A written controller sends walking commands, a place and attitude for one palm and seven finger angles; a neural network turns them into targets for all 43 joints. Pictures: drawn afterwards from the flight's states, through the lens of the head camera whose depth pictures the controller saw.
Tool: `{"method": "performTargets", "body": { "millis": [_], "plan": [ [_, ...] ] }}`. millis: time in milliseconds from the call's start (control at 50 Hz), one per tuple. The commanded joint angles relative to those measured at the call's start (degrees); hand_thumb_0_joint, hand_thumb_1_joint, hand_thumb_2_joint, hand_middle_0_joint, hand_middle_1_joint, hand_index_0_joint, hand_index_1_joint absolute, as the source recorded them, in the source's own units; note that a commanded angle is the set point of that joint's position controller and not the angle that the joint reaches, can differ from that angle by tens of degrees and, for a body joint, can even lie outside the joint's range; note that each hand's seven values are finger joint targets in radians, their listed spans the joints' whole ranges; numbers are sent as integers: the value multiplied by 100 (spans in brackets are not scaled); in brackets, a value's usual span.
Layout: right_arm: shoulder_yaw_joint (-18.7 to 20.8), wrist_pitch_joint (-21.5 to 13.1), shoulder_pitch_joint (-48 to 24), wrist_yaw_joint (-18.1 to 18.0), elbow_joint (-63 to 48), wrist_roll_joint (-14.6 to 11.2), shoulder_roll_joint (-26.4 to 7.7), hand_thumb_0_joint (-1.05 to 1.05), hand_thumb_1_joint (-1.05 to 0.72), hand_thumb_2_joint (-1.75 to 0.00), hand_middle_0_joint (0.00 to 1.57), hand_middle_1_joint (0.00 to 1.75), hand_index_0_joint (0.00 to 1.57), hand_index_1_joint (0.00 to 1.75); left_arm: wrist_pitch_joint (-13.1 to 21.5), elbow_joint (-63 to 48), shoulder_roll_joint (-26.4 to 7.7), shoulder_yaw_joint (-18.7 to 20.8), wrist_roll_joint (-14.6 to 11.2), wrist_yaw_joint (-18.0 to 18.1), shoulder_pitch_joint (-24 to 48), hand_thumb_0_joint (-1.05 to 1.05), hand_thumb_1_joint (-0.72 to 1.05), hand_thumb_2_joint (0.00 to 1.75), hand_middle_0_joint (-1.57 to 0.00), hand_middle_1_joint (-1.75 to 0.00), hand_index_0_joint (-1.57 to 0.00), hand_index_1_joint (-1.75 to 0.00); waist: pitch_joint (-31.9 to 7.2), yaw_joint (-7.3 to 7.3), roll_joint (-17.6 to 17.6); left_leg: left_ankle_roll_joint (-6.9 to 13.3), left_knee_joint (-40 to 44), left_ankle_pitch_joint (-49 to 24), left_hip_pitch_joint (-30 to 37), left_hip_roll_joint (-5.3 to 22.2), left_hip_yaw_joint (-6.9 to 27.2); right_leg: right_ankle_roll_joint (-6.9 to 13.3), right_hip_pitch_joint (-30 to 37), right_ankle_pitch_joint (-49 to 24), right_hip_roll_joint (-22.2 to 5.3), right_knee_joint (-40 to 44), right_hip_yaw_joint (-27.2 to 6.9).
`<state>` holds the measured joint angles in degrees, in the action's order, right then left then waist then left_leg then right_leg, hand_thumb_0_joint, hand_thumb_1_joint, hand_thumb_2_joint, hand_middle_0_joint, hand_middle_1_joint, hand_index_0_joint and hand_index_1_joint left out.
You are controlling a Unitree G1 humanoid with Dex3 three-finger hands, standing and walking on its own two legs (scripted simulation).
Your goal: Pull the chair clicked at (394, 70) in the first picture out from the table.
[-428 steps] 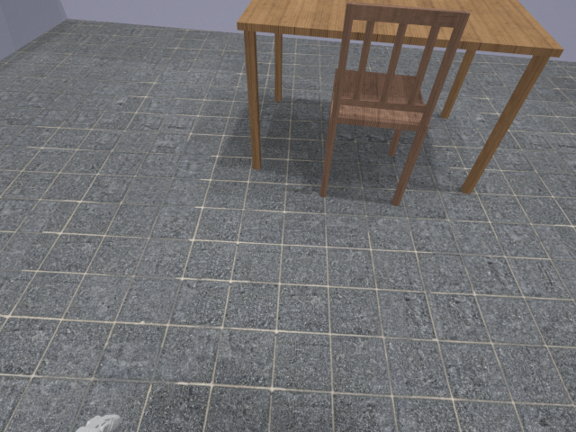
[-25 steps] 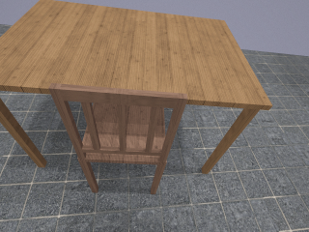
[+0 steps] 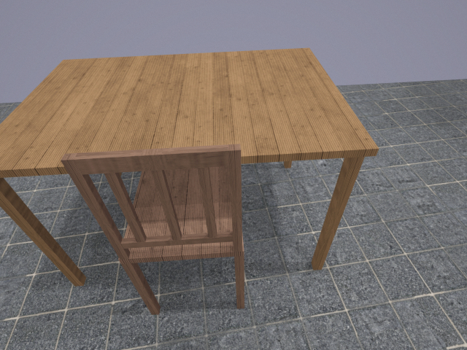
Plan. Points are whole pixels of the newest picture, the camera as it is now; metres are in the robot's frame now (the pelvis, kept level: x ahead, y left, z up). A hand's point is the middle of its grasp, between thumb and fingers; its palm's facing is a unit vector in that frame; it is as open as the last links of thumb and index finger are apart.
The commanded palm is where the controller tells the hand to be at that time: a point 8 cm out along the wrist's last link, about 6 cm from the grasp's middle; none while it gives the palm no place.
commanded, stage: come to a stop and stand still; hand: left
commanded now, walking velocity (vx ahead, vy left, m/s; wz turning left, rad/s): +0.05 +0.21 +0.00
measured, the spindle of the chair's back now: (168, 206) +0.49 +0.20 -0.09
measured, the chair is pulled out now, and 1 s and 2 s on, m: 0.00 0.00 0.00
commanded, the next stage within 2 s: look again from close up in 0.18 s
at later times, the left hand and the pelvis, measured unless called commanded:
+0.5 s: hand out of the picture +0.00 +0.22 -0.20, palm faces +0.04 -0.99 -0.16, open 7.4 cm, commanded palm none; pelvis +0.02 +0.06 -0.02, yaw +0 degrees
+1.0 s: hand out of the picture +0.01 +0.27 -0.19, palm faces -0.02 -0.98 -0.22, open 7.4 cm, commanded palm none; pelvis +0.00 +0.08 -0.01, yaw -1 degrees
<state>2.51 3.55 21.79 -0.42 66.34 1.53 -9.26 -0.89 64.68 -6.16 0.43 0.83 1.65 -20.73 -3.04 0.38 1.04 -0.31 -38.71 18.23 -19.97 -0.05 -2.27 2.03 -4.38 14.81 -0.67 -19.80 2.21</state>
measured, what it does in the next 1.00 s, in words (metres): steps on the spot: left foot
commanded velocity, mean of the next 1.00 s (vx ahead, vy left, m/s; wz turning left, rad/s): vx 0.00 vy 0.01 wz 0.00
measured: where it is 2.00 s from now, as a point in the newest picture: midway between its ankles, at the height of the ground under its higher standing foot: outside the picture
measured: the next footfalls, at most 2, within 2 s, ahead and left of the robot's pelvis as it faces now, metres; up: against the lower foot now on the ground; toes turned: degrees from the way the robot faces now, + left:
left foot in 0.28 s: +0.03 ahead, +0.14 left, +0.00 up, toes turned +8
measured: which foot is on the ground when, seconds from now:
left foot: up 0.00-0.26, down 0.28-1.00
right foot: down 0.00-1.00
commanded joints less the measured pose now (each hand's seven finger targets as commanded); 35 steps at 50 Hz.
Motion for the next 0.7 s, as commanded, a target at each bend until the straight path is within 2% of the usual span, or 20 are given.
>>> {"method": "performTargets", "body": {
  "millis": [0, 40, 80, 120, 160, 200, 220, 240, 260, 280, 300, 320, 340, 360, 380, 400, 420, 460, 540, 680],
  "plan": [
    [24, -215, 144, 9, -250, -40, -193, 0, -90, -90, 20, 30, 20, 30, 259, -269, -759, 118, -21, 69, -35, 0, 90, 90, -20, -30, -20, -30, 1459, 22, -709, -107, -683, -215, -596, 184, 99, 408, -969, 62, -1293, 1228, -884],
    [17, -230, -12, -25, -317, -43, -221, 0, -90, -90, 20, 30, 20, 30, 288, -197, -749, 143, -13, 86, -270, 0, 90, 90, -20, -30, -20, -30, 1226, -87, -769, -174, -743, -85, -714, 206, 110, 467, -518, -1205, -1435, 919, -910],
    [-6, -252, -157, -72, -390, -58, -191, 0, -90, -90, 20, 30, 20, 30, 299, -116, -690, 140, 0, 97, -390, 0, 90, 90, -20, -30, -20, -30, 984, -127, -927, -198, -570, 121, -652, 259, 120, 590, -158, -2206, -1483, 612, -889],
    [-28, -279, -307, -99, -427, -93, -130, 0, -90, -90, 20, 30, 20, 30, 290, -80, -687, 141, 19, 100, -425, 0, 90, 90, -20, -30, -20, -30, 814, -176, -1048, -192, -144, 297, -375, 243, 34, 658, -50, -2863, -1479, 373, -878],
    [-72, -324, -395, -118, -424, -109, -29, 0, -90, -90, 20, 30, 20, 30, 273, -42, -710, 154, 32, 110, -390, 0, 90, 90, -20, -30, -20, -30, 615, -205, -1053, -163, 475, 217, 155, 187, 2, 633, -100, -3183, -1384, 133, -829],
    [-102, -387, -207, -149, -304, -117, 5, 0, -90, -90, 20, 30, 20, 30, 255, 3, -681, 142, -11, 114, -249, 0, 90, 90, -20, -30, -20, -30, 350, -83, -1044, -127, 1505, -654, 990, 97, -24, 366, -238, -3065, -1083, -240, -629],
    [-92, -438, -157, -165, -234, -125, -65, 0, -90, -90, 20, 30, 20, 30, 254, -1, -628, 126, -30, 96, -221, 0, 90, 90, -20, -30, -20, -30, 284, -70, -944, -63, 1695, -1209, 1362, 204, 49, 193, -387, -2844, -880, -397, -524],
    [-76, -506, -89, -196, -202, -108, -238, 0, -90, -90, 20, 30, 20, 30, 245, -3, -506, 113, -42, 104, -253, 0, 90, 90, -20, -30, -20, -30, 70, -60, -512, 52, 1632, -2247, 1732, 514, 263, 48, -543, -2481, -694, -530, -457],
    [-94, -566, -604, -128, -677, -101, -466, 0, -90, -90, 20, 30, 20, 30, 468, 87, -638, 124, 42, 343, -674, 0, 90, 90, -20, -30, -20, -30, 464, -239, -870, 26, 86, -2100, 683, 628, 127, -231, -413, -4374, -888, -254, -908],
    [-111, -518, -308, -102, -891, -60, -210, 0, -90, -90, 20, 30, 20, 30, 493, -193, -829, 206, 102, 328, -522, 0, 90, 90, -20, -30, -20, -30, 287, -3, -711, 141, 153, 66, 222, 386, 234, 43, -247, -4310, -1195, -372, -1033],
    [-115, -507, -277, -127, -818, -58, -68, 0, -90, -90, 20, 30, 20, 30, 510, -249, -763, 159, 101, 278, -396, 0, 90, 90, -20, -30, -20, -30, 252, 73, -96, 135, 406, 189, 315, 355, 103, 192, -305, -4092, -1248, -473, -1006],
    [-163, -499, -129, -114, -713, -62, -70, 0, -90, -90, 20, 30, 20, 30, 490, -274, -911, 160, 72, 251, -240, 0, 90, 90, -20, -30, -20, -30, 58, 136, 219, 113, 796, -228, 595, 318, -16, 241, -194, -4033, -1106, -758, -683],
    [-155, -541, -86, -101, -723, -68, -123, 0, -90, -90, 20, 30, 20, 30, 457, -301, -804, 141, 61, 225, -270, 0, 90, 90, -20, -30, -20, -30, 95, 120, 272, 150, 914, -1127, 713, 399, 139, 164, -315, -3471, -817, -1062, -435],
    [-138, -583, -59, -103, -743, -78, -297, 0, -90, -90, 20, 30, 20, 30, 422, -326, -746, 114, 56, 211, -319, 0, 90, 90, -20, -30, -20, -30, -81, 68, 338, 220, 776, -2422, 903, 566, 297, 82, -342, -2796, -611, -1214, -297],
    [-134, -598, -94, -133, -749, -90, -437, 0, -90, -90, 20, 30, 20, 30, 371, -308, -691, 90, 39, 198, -337, 0, 90, 90, -20, -30, -20, -30, -127, 19, 445, 290, 747, -3197, 1090, 710, 381, 25, -434, -1968, -493, -1184, -188],
    [-136, -584, -172, -159, -804, -98, -515, 0, -90, -90, 20, 30, 20, 30, 309, -334, -638, 76, 39, 193, -345, 0, 90, 90, -20, -30, -20, -30, 35, -21, 461, 361, 840, -3252, 1074, 804, 430, -15, -559, -1139, -390, -1052, -119],
    [-148, -598, -261, -173, -834, -83, -556, 0, -90, -90, 20, 30, 20, 30, 277, -370, -599, 44, 51, 185, -282, 0, 90, 90, -20, -30, -20, -30, 259, -48, 547, 402, 891, -3604, 1000, 832, 503, -35, -633, -932, -312, -1042, -107],
    [-154, -584, -318, -198, -903, -78, -671, 0, -90, -90, 20, 30, 20, 30, 193, -403, -608, 22, 39, 174, -240, 0, 90, 90, -20, -30, -20, -30, 538, -75, 538, 444, 1089, -3612, 855, 854, 641, -74, -693, -409, -247, -1088, -33],
    [-165, -590, -412, -212, -962, -73, -762, 0, -90, -90, 20, 30, 20, 30, 137, -493, -709, 11, 13, 149, -162, 0, 90, 90, -20, -30, -20, -30, 486, -123, 385, 465, 1272, -3659, 983, 834, 693, -111, -646, -402, -284, -1091, -56],
    [-183, -554, -543, -181, -983, -62, -838, 0, -90, -90, 20, 30, 20, 30, 45, -642, -933, 22, -1, 103, 123, 0, 90, 90, -20, -30, -20, -30, 587, -135, 122, 390, 1740, -2500, 948, 761, 784, -161, -707, -126, -364, -925, -143]
  ]
}}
